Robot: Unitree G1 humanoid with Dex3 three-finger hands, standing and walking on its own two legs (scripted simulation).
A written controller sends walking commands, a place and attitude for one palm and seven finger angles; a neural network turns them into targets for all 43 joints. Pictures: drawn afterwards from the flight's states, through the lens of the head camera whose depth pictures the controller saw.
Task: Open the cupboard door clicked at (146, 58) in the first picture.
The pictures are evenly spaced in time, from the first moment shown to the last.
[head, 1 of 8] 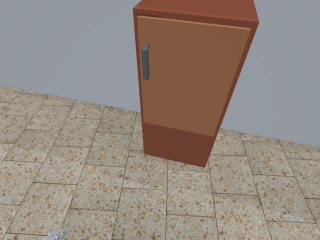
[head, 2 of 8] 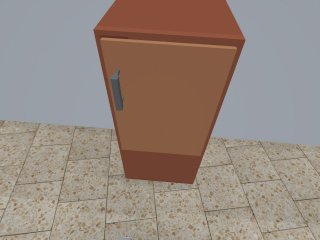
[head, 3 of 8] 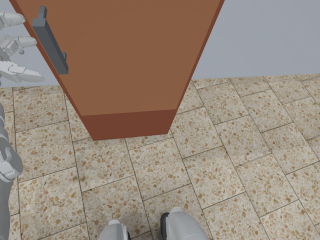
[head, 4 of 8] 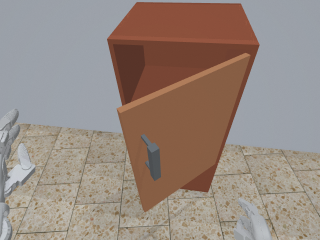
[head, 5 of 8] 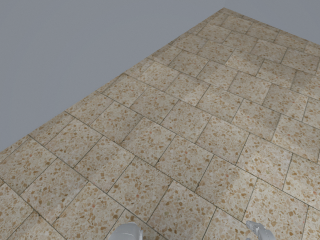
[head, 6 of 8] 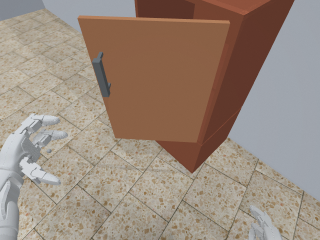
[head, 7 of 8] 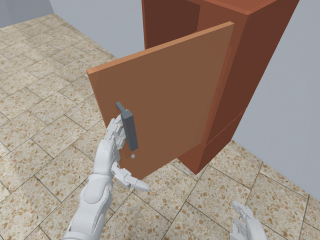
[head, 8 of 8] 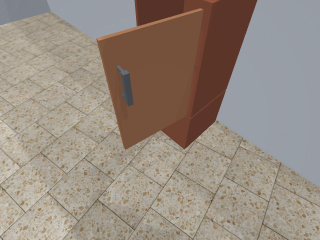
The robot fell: no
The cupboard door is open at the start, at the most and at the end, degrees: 0 81 81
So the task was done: yes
